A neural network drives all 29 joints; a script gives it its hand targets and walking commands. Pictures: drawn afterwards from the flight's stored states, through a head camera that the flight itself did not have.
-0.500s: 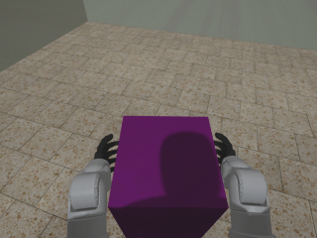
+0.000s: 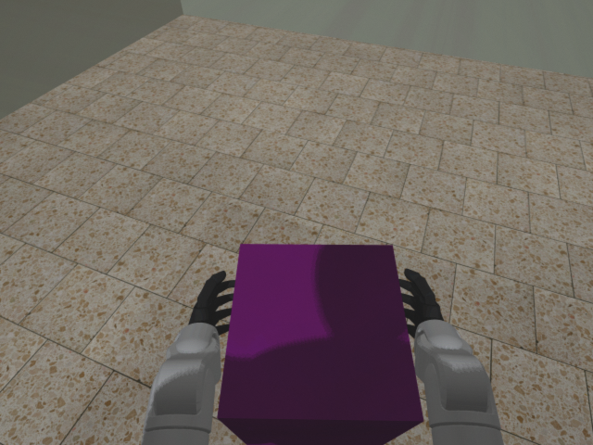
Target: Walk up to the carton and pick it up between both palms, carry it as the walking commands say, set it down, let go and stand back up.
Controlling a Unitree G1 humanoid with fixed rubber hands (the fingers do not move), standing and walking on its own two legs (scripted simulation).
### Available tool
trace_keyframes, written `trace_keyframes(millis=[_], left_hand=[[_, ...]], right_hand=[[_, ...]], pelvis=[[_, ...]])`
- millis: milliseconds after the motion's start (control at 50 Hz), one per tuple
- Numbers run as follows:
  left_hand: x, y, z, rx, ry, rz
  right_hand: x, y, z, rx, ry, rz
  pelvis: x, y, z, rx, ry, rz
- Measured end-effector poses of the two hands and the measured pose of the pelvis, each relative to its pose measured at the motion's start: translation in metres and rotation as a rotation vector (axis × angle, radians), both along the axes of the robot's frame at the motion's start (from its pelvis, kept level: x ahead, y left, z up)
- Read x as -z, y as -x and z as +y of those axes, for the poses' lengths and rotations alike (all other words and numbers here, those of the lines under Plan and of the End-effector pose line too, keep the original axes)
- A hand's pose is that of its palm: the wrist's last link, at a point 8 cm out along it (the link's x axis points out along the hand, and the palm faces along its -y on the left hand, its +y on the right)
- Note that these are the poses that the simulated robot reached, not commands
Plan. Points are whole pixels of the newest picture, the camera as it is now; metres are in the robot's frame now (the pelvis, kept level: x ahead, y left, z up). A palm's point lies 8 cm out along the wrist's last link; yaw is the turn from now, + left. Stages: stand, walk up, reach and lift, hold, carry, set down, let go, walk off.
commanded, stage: hold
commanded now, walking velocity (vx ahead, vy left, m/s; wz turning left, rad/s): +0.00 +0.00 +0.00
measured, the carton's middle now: (314, 355) +0.24 -0.03 -0.04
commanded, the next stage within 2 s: set down in 0.14 s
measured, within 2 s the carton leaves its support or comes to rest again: neither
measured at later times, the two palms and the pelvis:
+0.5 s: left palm (222, 312) +0.29 +0.10 +0.02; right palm (431, 309) +0.27 -0.19 +0.01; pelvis -0.02 -0.03 -0.01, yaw +1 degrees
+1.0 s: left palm (227, 322) +0.32 +0.11 -0.08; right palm (404, 323) +0.30 -0.18 -0.08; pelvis -0.02 -0.01 -0.03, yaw +1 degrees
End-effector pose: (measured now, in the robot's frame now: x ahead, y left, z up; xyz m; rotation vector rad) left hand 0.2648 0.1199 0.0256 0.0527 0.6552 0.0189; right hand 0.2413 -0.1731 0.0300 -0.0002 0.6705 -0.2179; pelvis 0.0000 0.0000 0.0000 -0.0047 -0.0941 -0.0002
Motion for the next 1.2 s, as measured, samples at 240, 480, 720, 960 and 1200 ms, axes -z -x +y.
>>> trace_keyframes(millis=[240, 480, 720, 960, 1200], left_hand=[[-0.015, -0.013, -0.009, -0.026, -0.001, -0.013], [0.008, -0.025, -0.02, -0.019, 0.027, 0.032], [0.044, -0.041, -0.012, -0.016, 0.025, 0.047], [0.095, -0.056, -0.011, -0.004, 0.018, 0.051], [0.137, -0.072, -0.018, -0.018, 0.025, 0.031]], right_hand=[[-0.01, -0.018, -0.011, 0.014, -0.06, -0.018], [0.013, -0.03, -0.022, 0.027, -0.07, 0.025], [0.047, -0.048, -0.014, 0.008, -0.044, 0.041], [0.1, -0.055, -0.011, 0.006, -0.043, 0.043], [0.144, -0.069, -0.017, 0.009, -0.046, 0.019]], pelvis=[[0.003, 0.017, -0.012, -0.022, 0.003, -0.071], [0.007, 0.023, -0.027, -0.019, -0.004, -0.038], [0.012, 0.018, -0.023, -0.018, 0.001, 0.091], [0.027, 0.02, -0.007, -0.017, -0.005, 0.294], [0.054, 0.028, -0.005, -0.018, -0.01, 0.469]])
